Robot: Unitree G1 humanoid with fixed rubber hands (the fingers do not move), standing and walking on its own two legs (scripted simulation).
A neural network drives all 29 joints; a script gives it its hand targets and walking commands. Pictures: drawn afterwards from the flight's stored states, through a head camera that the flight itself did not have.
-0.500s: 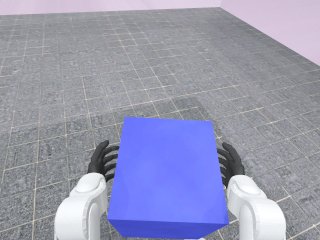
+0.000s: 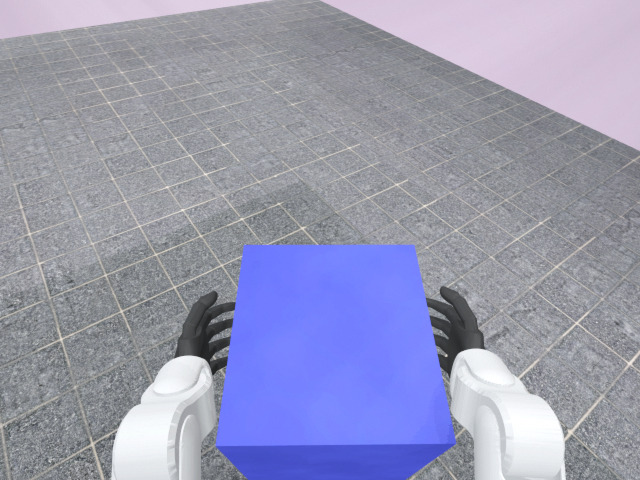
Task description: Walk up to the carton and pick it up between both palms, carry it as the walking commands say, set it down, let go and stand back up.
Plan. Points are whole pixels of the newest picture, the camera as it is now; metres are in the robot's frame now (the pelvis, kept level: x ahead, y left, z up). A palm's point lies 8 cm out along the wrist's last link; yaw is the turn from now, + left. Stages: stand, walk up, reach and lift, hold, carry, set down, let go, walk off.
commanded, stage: carry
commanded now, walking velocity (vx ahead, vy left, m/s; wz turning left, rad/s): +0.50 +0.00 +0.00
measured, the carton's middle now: (328, 371) +0.26 +0.00 +0.01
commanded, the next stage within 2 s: none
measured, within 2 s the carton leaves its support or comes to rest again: neither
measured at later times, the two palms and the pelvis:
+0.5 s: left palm (338, 247) +0.39 -0.02 +0.10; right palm (556, 262) +0.37 -0.30 +0.10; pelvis +0.14 -0.14 +0.02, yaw -4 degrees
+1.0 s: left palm (359, 130) +0.68 -0.07 +0.10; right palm (521, 148) +0.63 -0.35 +0.11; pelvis +0.42 -0.17 +0.02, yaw -9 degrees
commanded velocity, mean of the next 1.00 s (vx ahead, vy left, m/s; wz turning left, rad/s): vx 0.50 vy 0.00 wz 0.00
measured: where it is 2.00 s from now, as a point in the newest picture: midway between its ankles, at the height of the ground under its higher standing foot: (374, 273)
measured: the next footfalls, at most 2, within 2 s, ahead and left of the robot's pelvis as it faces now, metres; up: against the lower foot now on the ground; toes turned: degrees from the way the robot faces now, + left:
right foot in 0.36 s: +0.14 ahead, -0.24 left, +0.00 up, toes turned -14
left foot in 0.74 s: +0.43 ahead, -0.08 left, +0.00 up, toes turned +7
